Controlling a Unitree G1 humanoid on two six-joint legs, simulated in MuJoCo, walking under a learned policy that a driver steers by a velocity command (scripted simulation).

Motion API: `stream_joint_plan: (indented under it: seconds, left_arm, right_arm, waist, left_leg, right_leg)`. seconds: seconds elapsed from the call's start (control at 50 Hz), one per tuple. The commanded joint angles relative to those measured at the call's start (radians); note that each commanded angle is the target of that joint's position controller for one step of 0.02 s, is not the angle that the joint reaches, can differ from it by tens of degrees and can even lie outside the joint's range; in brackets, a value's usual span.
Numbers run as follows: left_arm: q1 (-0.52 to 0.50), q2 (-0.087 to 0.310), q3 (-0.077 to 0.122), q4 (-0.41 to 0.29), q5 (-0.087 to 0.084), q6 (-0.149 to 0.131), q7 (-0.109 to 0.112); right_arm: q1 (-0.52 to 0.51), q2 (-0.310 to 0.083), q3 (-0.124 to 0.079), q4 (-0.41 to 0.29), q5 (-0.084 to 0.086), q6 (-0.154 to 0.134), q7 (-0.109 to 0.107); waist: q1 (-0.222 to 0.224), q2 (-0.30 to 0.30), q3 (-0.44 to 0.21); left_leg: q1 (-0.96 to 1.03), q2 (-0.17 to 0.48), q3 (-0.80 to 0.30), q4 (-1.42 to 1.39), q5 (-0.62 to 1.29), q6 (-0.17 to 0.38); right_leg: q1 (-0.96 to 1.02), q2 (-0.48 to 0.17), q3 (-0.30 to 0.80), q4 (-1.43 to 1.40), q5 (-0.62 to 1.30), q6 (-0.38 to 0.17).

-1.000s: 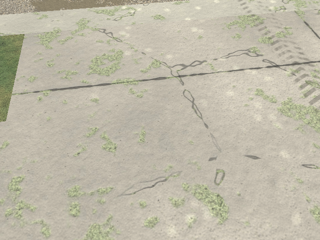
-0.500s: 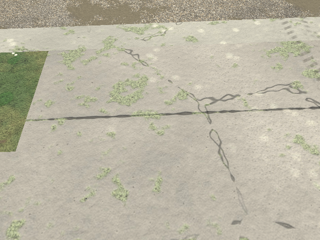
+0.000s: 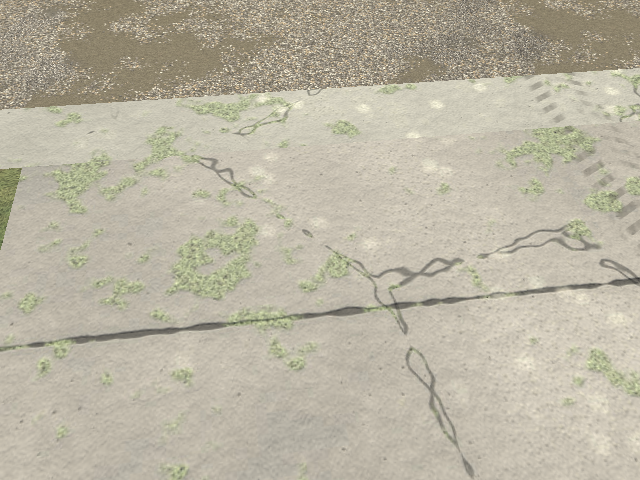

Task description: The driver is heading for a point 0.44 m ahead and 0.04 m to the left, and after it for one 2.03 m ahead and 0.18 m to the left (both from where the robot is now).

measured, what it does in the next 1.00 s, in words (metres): walks ahead, turning left: right foot, then left foot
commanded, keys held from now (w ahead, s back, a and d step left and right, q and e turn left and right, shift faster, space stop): w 0.06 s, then no key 0.24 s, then q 0.66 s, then no key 0.04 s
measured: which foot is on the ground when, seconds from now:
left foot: down 0.00-0.22, up 0.24-0.68, down 0.70-1.00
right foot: up 0.00-0.20, down 0.22-0.70, up 0.72-1.00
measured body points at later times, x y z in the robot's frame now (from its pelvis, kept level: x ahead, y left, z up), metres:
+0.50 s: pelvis +0.20 -0.06 -0.01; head +0.23 -0.07 +0.44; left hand +0.31 +0.20 -0.14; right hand +0.28 -0.33 -0.15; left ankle +0.22 +0.10 -0.70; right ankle +0.28 -0.15 -0.75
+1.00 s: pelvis +0.23 -0.01 +0.00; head +0.26 +0.03 +0.44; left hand +0.29 +0.31 -0.13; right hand +0.42 -0.26 -0.10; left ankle +0.21 +0.07 -0.75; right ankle +0.30 -0.16 -0.69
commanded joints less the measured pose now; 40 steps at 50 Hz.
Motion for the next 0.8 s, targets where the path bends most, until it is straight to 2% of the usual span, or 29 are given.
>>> stream_joint_plan:
  seconds: [0.02, 0.06, 0.1, 0.14, 0.18, 0.2, 0.22, 0.24, 0.26, 0.28, 0.3, 0.32, 0.34, 0.36, 0.38, 0.4, 0.46, 0.54, 0.62, 0.66, 0.68, 0.7, 0.72, 0.74, 0.76, 0.78, 0.8]
  left_arm:
    - [-0.065, 0.028, 0.001, -0.058, 0.000, -0.010, -0.009]
    - [-0.132, 0.021, -0.007, -0.076, -0.005, -0.012, -0.017]
    - [-0.179, 0.017, -0.014, -0.093, -0.002, -0.018, -0.028]
    - [-0.185, 0.026, -0.014, -0.103, 0.001, -0.027, -0.041]
    - [-0.103, 0.072, 0.001, -0.084, 0.005, -0.032, -0.047]
    - [0.006, 0.101, 0.015, -0.048, 0.013, -0.036, -0.044]
    - [0.113, 0.159, 0.033, -0.014, 0.025, -0.039, -0.038]
    - [0.216, 0.224, 0.040, 0.004, 0.051, -0.034, -0.030]
    - [0.234, 0.182, 0.021, 0.013, 0.037, -0.021, -0.034]
    - [0.217, 0.141, 0.010, 0.005, 0.014, -0.010, -0.038]
    - [0.115, 0.125, 0.003, -0.013, 0.005, -0.004, -0.035]
    - [0.034, 0.088, -0.010, -0.028, 0.014, -0.003, -0.029]
    - [-0.024, 0.055, -0.021, -0.033, 0.024, -0.003, -0.025]
    - [-0.053, 0.048, -0.023, -0.029, 0.040, -0.003, -0.025]
    - [-0.068, 0.052, -0.022, -0.025, 0.050, -0.004, -0.024]
    - [-0.079, 0.071, -0.016, -0.026, 0.053, -0.004, -0.019]
    - [-0.060, 0.130, 0.005, -0.026, 0.036, 0.012, 0.011]
    - [-0.049, 0.139, 0.014, -0.029, 0.023, 0.044, 0.044]
    - [-0.046, 0.152, 0.022, -0.031, 0.014, 0.068, 0.053]
    - [-0.066, 0.160, 0.024, -0.035, 0.000, 0.081, 0.053]
    - [-0.064, 0.154, 0.025, -0.032, -0.009, 0.087, 0.051]
    - [-0.018, 0.127, 0.021, -0.014, -0.015, 0.093, 0.047]
    - [-0.012, 0.070, 0.010, -0.035, 0.016, 0.095, 0.036]
    - [-0.097, 0.064, 0.010, -0.093, 0.029, 0.084, 0.040]
    - [-0.159, 0.092, 0.016, -0.109, 0.023, 0.080, 0.040]
    - [-0.141, 0.112, 0.025, -0.100, 0.006, 0.077, 0.040]
    - [-0.108, 0.120, 0.031, -0.075, 0.007, 0.077, 0.047]
  right_arm:
    - [-0.013, -0.159, -0.027, -0.051, 0.008, -0.010, -0.014]
    - [0.027, -0.163, -0.028, -0.035, 0.012, -0.007, -0.015]
    - [0.047, -0.159, -0.026, -0.020, 0.010, 0.006, -0.018]
    - [0.058, -0.165, -0.028, -0.007, 0.007, 0.023, -0.022]
    - [0.025, -0.182, -0.033, -0.010, 0.010, 0.032, -0.027]
    - [-0.008, -0.184, -0.033, -0.017, 0.015, 0.036, -0.029]
    - [0.009, -0.167, -0.027, -0.024, 0.008, 0.035, -0.028]
    - [0.094, -0.094, -0.002, -0.035, -0.018, 0.025, -0.023]
    - [0.210, -0.028, 0.020, 0.005, -0.002, 0.016, -0.014]
    - [0.166, -0.125, -0.006, 0.014, 0.024, 0.018, -0.011]
    - [0.063, -0.148, -0.014, -0.017, 0.040, 0.025, -0.016]
    - [0.006, -0.137, -0.016, -0.024, 0.035, 0.041, -0.028]
    - [-0.003, -0.124, -0.020, -0.023, 0.026, 0.062, -0.040]
    - [0.018, -0.102, -0.019, -0.019, 0.022, 0.083, -0.047]
    - [0.035, -0.084, -0.018, -0.017, 0.018, 0.097, -0.053]
    - [0.035, -0.082, -0.020, -0.025, 0.016, 0.105, -0.059]
    - [-0.020, -0.112, -0.032, -0.066, 0.013, 0.118, -0.063]
    - [-0.104, -0.124, -0.045, -0.118, 0.016, 0.131, -0.053]
    - [-0.134, -0.114, -0.049, -0.146, 0.019, 0.128, -0.038]
    - [-0.103, -0.109, -0.052, -0.146, 0.019, 0.125, -0.025]
    - [-0.069, -0.116, -0.057, -0.138, 0.014, 0.124, -0.019]
    - [-0.045, -0.153, -0.068, -0.138, 0.005, 0.123, -0.018]
    - [-0.031, -0.260, -0.091, -0.155, -0.001, 0.122, -0.032]
    - [-0.045, -0.321, -0.094, -0.188, -0.020, 0.110, -0.031]
    - [-0.034, -0.287, -0.089, -0.189, -0.035, 0.087, -0.024]
    - [-0.081, -0.273, -0.087, -0.198, -0.022, 0.069, -0.026]
    - [-0.138, -0.255, -0.085, -0.216, -0.003, 0.066, -0.031]
  waist:
    - [0.016, 0.094, 0.045]
    - [-0.008, 0.092, 0.064]
    - [-0.019, 0.090, 0.085]
    - [-0.012, 0.111, 0.065]
    - [0.042, 0.143, 0.005]
    - [0.102, 0.140, -0.051]
    - [0.136, 0.089, -0.135]
    - [0.114, -0.078, -0.297]
    - [0.090, -0.230, -0.458]
    - [0.112, -0.123, -0.441]
    - [0.098, -0.082, -0.285]
    - [0.076, -0.017, -0.184]
    - [0.044, -0.010, -0.128]
    - [0.016, -0.049, -0.108]
    - [0.002, -0.072, -0.099]
    - [-0.005, -0.088, -0.092]
    - [0.015, -0.077, -0.105]
    - [0.039, -0.069, -0.073]
    - [0.045, -0.063, -0.066]
    - [0.014, -0.066, -0.072]
    - [-0.005, -0.061, -0.077]
    - [-0.008, 0.006, -0.060]
    - [0.030, 0.264, -0.052]
    - [0.021, 0.350, -0.036]
    - [-0.004, 0.237, -0.073]
    - [0.029, 0.197, -0.068]
    - [0.051, 0.152, -0.077]
  left_leg:
    - [-0.032, 0.246, -0.130, -0.132, 0.203, 0.126]
    - [-0.001, 0.249, -0.115, -0.131, 0.182, 0.121]
    - [0.041, 0.254, -0.092, -0.078, 0.313, 0.111]
    - [0.098, 0.272, -0.086, 0.004, 0.461, 0.093]
    - [0.142, 0.280, -0.098, 0.106, 0.609, 0.061]
    - [0.140, 0.248, -0.082, 0.214, 0.684, 0.035]
    - [0.069, 0.185, -0.048, 0.382, 0.595, -0.007]
    - [-0.224, 0.093, -0.024, 0.708, 0.143, -0.064]
    - [-0.389, -0.005, -0.114, 0.963, -0.548, -0.100]
    - [-0.413, 0.037, -0.203, 1.038, -0.549, -0.096]
    - [-0.484, 0.079, -0.156, 1.029, -0.488, -0.096]
    - [-0.476, 0.118, -0.137, 0.977, -0.422, -0.101]
    - [-0.407, 0.152, -0.142, 0.909, -0.370, -0.103]
    - [-0.314, 0.164, -0.140, 0.856, -0.327, -0.105]
    - [-0.262, 0.157, -0.124, 0.810, -0.299, -0.106]
    - [-0.247, 0.151, -0.109, 0.768, -0.286, -0.108]
    - [-0.291, 0.156, -0.090, 0.715, -0.216, -0.103]
    - [-0.352, 0.168, -0.073, 0.676, -0.194, -0.102]
    - [-0.308, 0.142, -0.024, 0.549, -0.210, -0.089]
    - [-0.226, 0.116, 0.013, 0.400, -0.136, -0.065]
    - [-0.163, 0.093, 0.029, 0.298, -0.064, -0.041]
    - [-0.099, 0.108, -0.043, 0.169, 0.037, 0.003]
    - [0.017, 0.331, -0.365, 0.097, 0.328, 0.097]
    - [0.022, 0.465, -0.571, 0.083, 0.516, 0.273]
    - [0.011, 0.429, -0.539, 0.076, 0.460, 0.287]
    - [0.023, 0.367, -0.449, 0.089, 0.430, 0.224]
    - [0.028, 0.327, -0.396, 0.105, 0.392, 0.167]
  right_leg:
    - [0.012, 0.015, -0.022, -0.161, 0.160, 0.009]
    - [0.027, 0.035, -0.041, -0.239, 0.189, 0.007]
    - [0.046, 0.061, -0.055, -0.309, 0.183, 0.001]
    - [0.088, 0.084, -0.059, -0.348, 0.150, -0.019]
    - [0.200, 0.116, -0.058, -0.378, 0.106, -0.050]
    - [0.333, 0.144, -0.077, -0.423, 0.157, -0.071]
    - [0.533, 0.095, -0.047, -0.419, 0.442, -0.100]
    - [0.913, -0.139, 0.191, -0.308, 0.834, -0.215]
    - [1.073, -0.305, 0.433, -0.344, 0.934, -0.356]
    - [0.977, -0.250, 0.400, -0.391, 0.715, -0.330]
    - [0.828, -0.209, 0.301, -0.441, 0.547, -0.287]
    - [0.670, -0.172, 0.229, -0.494, 0.417, -0.255]
    - [0.523, -0.146, 0.170, -0.542, 0.321, -0.230]
    - [0.411, -0.125, 0.126, -0.583, 0.248, -0.214]
    - [0.350, -0.110, 0.087, -0.609, 0.213, -0.214]
    - [0.325, -0.103, 0.053, -0.620, 0.205, -0.220]
    - [0.368, -0.140, 0.041, -0.647, 0.090, -0.243]
    - [0.418, -0.172, 0.028, -0.680, -0.097, -0.230]
    - [0.477, -0.179, -0.024, -0.633, -0.056, -0.204]
    - [0.490, -0.169, -0.061, -0.566, -0.016, -0.171]
    - [0.480, -0.150, -0.088, -0.508, -0.024, -0.134]
    - [0.432, -0.100, -0.136, -0.387, -0.090, -0.062]
    - [0.210, 0.021, -0.243, -0.094, -0.325, 0.039]
    - [0.009, 0.163, -0.150, 0.111, -0.606, 0.084]
    - [-0.006, 0.154, -0.033, 0.237, -0.586, 0.070]
    - [-0.025, 0.136, 0.002, 0.264, -0.487, 0.055]
    - [-0.026, 0.122, 0.013, 0.256, -0.416, 0.052]
Next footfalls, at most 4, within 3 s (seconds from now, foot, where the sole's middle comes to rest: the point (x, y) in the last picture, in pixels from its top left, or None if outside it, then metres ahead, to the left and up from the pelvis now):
0.22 right None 0.32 -0.15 -0.79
0.70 left None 0.25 0.08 -0.79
1.18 right None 0.34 -0.13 -0.79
1.46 left None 0.21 0.10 -0.79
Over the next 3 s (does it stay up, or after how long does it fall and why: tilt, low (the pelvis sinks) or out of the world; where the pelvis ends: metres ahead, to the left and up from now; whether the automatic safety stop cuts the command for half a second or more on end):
stays up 0.25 -0.02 -0.02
